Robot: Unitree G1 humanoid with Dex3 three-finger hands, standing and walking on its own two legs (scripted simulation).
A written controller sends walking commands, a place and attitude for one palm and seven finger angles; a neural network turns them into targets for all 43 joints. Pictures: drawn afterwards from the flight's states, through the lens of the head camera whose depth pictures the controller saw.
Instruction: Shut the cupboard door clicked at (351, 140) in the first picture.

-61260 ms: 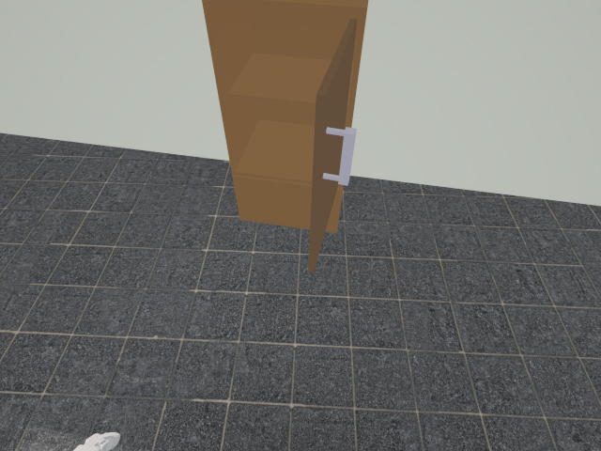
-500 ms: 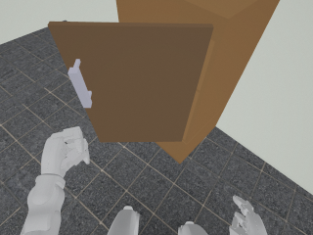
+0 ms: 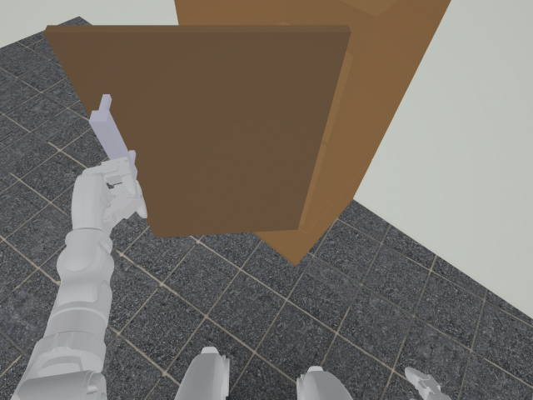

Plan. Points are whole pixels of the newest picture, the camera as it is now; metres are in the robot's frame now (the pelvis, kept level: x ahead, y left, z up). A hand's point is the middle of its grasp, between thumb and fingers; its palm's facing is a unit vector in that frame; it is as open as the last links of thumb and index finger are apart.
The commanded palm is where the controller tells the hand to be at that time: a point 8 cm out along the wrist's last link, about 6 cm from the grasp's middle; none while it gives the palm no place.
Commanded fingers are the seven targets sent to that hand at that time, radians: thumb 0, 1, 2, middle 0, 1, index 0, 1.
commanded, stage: bring the fist close to the handle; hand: left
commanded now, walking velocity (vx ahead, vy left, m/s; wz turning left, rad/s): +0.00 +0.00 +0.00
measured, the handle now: (118, 140) +0.51 +0.26 +0.05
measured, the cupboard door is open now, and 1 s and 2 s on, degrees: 46 44 31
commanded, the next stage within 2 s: push the door shut along its arc in 0.50 s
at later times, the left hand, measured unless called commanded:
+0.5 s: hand (135, 188) +0.41 +0.21 +0.05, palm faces +0.12 -0.99 -0.02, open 3.1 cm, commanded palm +0.38 +0.25 +0.05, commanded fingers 0.00 0.90 0.90 -1.30 -1.50 -1.30 -1.50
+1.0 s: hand (140, 164) +0.45 +0.21 +0.06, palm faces +0.01 -1.00 -0.03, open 3.1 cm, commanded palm +0.44 +0.25 +0.05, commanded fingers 0.00 0.90 0.90 -1.30 -1.50 -1.30 -1.50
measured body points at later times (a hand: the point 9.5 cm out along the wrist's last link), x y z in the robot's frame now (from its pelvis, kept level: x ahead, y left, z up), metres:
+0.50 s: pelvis +0.00 +0.00 +0.00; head +0.09 +0.01 +0.44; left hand +0.40 +0.26 +0.06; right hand +0.08 -0.27 -0.11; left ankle +0.07 +0.12 -0.64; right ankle -0.01 -0.13 -0.64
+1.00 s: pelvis -0.01 +0.00 -0.01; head +0.10 +0.01 +0.42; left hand +0.45 +0.26 +0.06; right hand +0.06 -0.27 -0.13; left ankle +0.07 +0.12 -0.64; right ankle -0.01 -0.13 -0.64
